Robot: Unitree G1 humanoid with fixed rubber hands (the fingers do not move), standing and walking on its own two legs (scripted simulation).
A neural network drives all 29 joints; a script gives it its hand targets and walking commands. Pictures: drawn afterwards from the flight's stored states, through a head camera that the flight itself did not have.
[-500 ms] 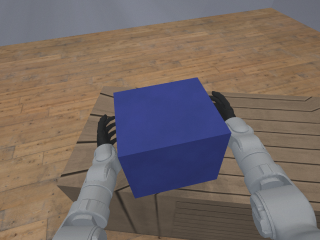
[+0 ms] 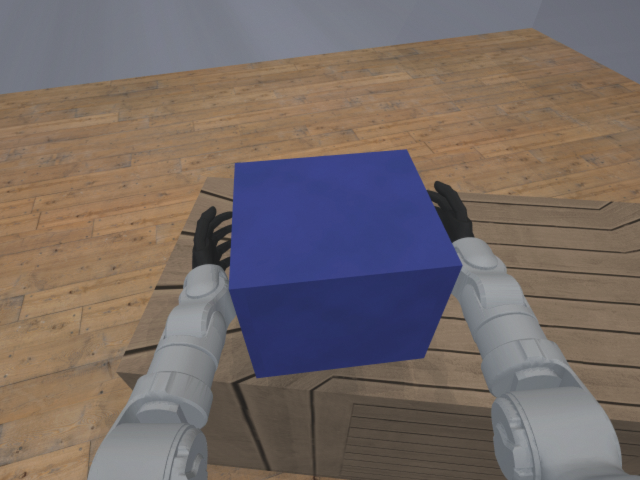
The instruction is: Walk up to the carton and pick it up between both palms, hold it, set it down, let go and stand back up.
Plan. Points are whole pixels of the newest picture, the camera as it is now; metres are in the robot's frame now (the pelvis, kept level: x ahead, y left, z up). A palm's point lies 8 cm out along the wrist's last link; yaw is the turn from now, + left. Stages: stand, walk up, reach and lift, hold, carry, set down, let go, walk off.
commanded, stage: reach and lift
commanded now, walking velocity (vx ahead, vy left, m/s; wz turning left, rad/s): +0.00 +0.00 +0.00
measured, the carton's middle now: (332, 263) +0.40 +0.05 +0.06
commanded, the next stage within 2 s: hold in 1.98 s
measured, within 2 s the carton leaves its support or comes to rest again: neither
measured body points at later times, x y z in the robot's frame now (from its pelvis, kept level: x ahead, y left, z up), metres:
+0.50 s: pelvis +0.01 +0.01 +0.01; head +0.01 +0.01 +0.46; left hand +0.39 +0.20 +0.12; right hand +0.43 -0.13 +0.14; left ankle +0.01 +0.12 -0.74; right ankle +0.04 -0.10 -0.74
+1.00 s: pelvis +0.00 +0.00 +0.01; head -0.03 +0.00 +0.46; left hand +0.37 +0.20 +0.14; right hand +0.40 -0.13 +0.15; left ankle +0.01 +0.12 -0.74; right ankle +0.04 -0.10 -0.74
